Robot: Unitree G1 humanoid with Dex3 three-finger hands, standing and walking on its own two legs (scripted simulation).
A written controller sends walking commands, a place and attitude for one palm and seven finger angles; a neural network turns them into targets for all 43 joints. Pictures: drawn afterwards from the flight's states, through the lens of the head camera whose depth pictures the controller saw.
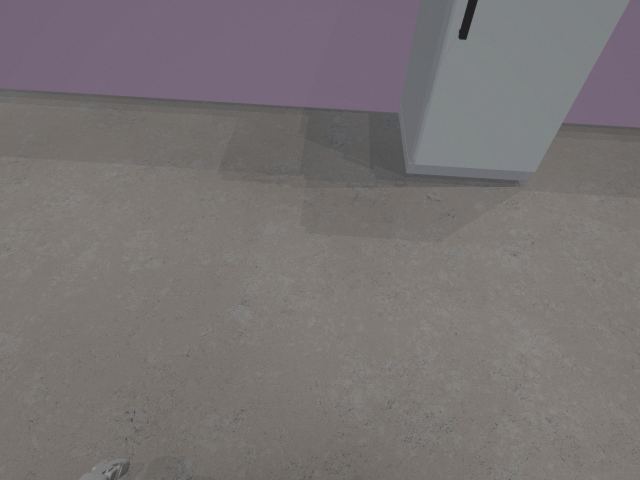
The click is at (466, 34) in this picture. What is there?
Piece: fridge door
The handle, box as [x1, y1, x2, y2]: [458, 0, 477, 39]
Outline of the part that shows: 477,0 468,0 461,28 459,30 458,36 461,39 466,38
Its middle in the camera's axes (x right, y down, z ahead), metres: +0.52 -0.89 +1.27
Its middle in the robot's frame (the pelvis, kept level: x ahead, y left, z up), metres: +1.59 -0.45 +0.15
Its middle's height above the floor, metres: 0.92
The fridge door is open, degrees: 0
